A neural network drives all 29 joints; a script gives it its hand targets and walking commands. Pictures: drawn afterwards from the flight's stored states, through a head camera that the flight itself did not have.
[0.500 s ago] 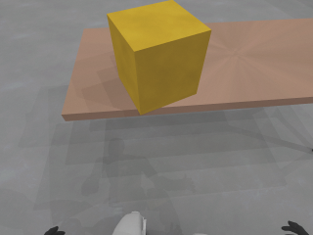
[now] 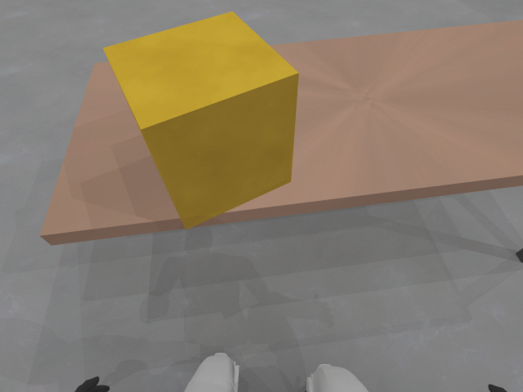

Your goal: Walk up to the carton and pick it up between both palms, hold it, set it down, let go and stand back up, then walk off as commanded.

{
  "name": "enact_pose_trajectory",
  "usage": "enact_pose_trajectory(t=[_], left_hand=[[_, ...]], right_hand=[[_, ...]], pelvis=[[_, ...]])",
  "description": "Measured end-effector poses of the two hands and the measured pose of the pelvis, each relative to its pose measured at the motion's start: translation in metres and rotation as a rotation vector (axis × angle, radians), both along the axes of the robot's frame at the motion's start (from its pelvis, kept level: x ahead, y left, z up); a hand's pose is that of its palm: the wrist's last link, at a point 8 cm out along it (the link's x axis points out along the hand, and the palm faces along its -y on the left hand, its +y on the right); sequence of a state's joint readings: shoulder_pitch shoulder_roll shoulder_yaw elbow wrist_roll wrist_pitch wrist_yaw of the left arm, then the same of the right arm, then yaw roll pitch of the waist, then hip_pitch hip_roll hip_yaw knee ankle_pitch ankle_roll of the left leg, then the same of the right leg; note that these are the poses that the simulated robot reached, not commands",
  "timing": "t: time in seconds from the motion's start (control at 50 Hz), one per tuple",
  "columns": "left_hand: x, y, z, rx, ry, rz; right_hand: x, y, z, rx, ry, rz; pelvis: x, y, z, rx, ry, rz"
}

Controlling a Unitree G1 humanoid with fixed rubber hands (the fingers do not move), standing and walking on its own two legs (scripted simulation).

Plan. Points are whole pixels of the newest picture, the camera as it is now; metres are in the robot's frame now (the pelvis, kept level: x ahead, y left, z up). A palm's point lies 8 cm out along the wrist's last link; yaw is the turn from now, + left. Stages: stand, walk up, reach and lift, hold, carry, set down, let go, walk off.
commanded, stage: walk up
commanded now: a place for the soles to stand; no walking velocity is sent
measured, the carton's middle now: (208, 123) +0.56 +0.13 +0.05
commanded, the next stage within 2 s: none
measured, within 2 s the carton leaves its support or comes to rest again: neither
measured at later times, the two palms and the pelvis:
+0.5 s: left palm out of the picture +0.10 +0.31 -0.09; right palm out of the picture +0.12 -0.32 -0.08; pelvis +0.01 +0.01 +0.00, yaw +1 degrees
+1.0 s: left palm (16, 379) +0.14 +0.41 -0.08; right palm out of the picture +0.10 -0.24 -0.08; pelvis +0.06 +0.09 +0.00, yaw +4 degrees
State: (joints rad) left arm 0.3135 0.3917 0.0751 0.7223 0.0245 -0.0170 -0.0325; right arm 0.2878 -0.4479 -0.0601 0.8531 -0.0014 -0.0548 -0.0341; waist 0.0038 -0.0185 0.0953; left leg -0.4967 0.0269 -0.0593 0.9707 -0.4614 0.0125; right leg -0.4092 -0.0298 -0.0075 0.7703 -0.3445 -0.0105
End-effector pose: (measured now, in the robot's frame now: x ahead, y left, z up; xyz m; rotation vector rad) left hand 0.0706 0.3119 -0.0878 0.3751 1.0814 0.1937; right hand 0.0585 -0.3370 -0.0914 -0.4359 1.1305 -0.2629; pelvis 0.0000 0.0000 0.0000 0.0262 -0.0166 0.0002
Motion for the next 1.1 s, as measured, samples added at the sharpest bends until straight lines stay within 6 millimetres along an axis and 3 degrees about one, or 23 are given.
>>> enact_pose_trajectory(t=[0.12, 0.32, 0.64, 0.72, 0.82, 0.92, 1.02, 1.1], left_hand=[[-0.002, 0.002, 0.002, 0.016, -0.004, 0.024], [0.011, -0.006, -0.007, -0.027, -0.043, 0.004], [0.041, 0.004, 0.000, -0.030, -0.114, -0.028], [0.037, 0.021, 0.007, -0.018, -0.141, 0.004], [0.028, 0.059, 0.009, 0.008, -0.123, 0.062], [0.051, 0.092, -0.003, 0.006, -0.125, 0.056], [0.076, 0.098, 0.006, -0.016, -0.118, 0.039], [0.096, 0.101, 0.010, -0.015, -0.108, 0.039]], right_hand=[[0.039, 0.006, -0.002, 0.021, -0.060, 0.043], [0.061, 0.011, 0.010, 0.024, -0.105, 0.067], [0.060, 0.024, 0.011, 0.037, -0.102, 0.062], [0.060, 0.035, 0.012, 0.062, -0.066, 0.079], [0.074, 0.062, 0.009, 0.088, -0.051, 0.106], [0.065, 0.089, -0.001, 0.070, -0.033, 0.064], [0.042, 0.099, 0.013, 0.057, 0.049, 0.011], [0.046, 0.100, 0.018, 0.050, 0.093, -0.002]], pelvis=[[0.004, 0.000, -0.001, -0.001, 0.004, 0.002], [0.010, 0.001, -0.001, -0.005, 0.012, 0.008], [0.011, 0.013, 0.000, -0.020, 0.021, 0.011], [0.015, 0.023, 0.004, -0.020, 0.022, 0.019], [0.027, 0.050, 0.003, -0.034, 0.014, 0.036], [0.046, 0.082, -0.008, -0.045, -0.021, 0.062], [0.068, 0.093, 0.007, -0.051, -0.047, 0.069], [0.088, 0.095, 0.012, -0.059, -0.029, 0.072]])
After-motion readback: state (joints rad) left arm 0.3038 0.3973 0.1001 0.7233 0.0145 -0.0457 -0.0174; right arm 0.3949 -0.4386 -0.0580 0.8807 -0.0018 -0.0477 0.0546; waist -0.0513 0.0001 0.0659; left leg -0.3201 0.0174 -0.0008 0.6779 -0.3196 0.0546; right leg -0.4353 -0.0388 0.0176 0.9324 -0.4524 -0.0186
